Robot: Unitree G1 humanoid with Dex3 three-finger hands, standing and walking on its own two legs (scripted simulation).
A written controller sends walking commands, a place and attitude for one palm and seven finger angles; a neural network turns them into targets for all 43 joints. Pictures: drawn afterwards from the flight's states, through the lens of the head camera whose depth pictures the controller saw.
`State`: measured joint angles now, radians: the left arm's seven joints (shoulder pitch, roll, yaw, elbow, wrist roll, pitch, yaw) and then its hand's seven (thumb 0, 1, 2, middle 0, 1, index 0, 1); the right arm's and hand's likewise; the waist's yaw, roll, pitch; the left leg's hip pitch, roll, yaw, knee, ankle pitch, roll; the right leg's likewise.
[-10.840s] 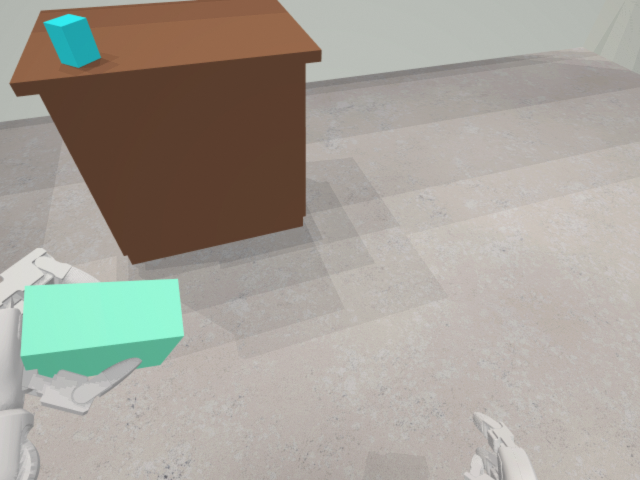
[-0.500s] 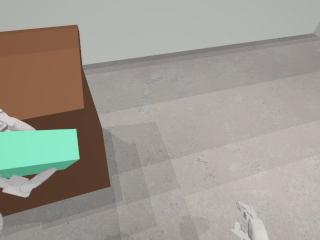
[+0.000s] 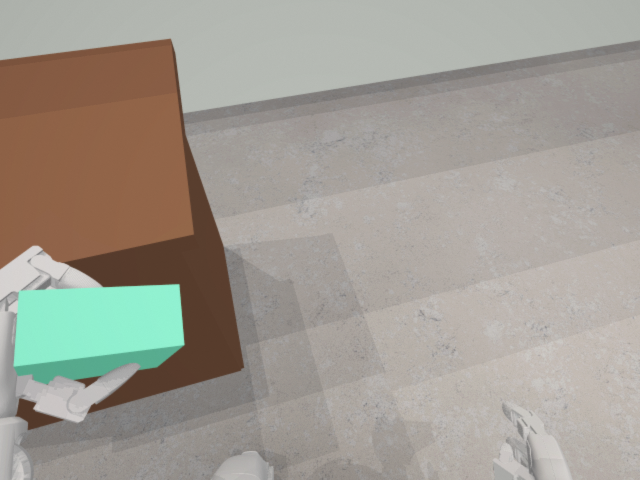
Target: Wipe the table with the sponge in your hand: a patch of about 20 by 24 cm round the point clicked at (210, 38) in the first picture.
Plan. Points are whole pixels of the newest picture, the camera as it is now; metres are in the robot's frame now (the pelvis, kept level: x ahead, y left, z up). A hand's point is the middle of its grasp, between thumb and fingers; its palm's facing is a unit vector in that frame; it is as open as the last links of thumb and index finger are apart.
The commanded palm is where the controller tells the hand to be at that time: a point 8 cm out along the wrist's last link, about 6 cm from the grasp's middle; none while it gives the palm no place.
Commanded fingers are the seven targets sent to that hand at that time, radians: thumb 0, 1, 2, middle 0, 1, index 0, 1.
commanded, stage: take the last steps up to it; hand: left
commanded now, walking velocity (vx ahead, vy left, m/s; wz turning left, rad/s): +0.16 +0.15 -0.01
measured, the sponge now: (123, 333) +0.23 +0.20 +0.12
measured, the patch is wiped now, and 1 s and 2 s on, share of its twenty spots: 0.00 0.00 0.00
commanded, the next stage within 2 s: come to a stop and stand still in 0.02 s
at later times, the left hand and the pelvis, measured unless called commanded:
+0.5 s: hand (8, 327) +0.21 +0.28 +0.16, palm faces +0.33 -0.84 -0.43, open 10.0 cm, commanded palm +0.16 +0.32 +0.18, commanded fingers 0.00 0.10 1.30 -1.20 -1.60 -1.20 -1.60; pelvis -0.01 +0.04 +0.00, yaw -2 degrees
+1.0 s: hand out of the picture +0.19 +0.29 +0.16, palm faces +0.40 -0.86 -0.32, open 10.0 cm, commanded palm +0.13 +0.31 +0.18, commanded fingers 0.00 0.10 1.30 -1.20 -1.60 -1.20 -1.60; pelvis -0.05 +0.04 +0.00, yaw -3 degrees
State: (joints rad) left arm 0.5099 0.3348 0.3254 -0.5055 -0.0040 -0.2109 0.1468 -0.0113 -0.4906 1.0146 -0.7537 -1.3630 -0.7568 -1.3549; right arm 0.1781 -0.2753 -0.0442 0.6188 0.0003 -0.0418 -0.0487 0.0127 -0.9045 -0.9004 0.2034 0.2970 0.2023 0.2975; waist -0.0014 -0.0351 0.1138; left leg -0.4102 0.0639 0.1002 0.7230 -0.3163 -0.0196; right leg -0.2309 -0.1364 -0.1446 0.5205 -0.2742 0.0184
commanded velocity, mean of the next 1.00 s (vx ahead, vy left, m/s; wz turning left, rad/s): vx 0.00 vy -0.05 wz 0.00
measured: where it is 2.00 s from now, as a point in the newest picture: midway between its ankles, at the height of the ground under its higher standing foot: outside the picture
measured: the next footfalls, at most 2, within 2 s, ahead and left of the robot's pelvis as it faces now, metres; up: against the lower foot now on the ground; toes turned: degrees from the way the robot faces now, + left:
left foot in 0.06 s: +0.08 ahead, +0.13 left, +0.00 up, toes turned -4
right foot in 0.54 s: +0.01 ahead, -0.06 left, +0.00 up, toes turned -3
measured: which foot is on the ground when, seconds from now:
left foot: up 0.00-0.04, down 0.06-1.00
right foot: down 0.00-0.08, up 0.10-0.52, down 0.54-1.00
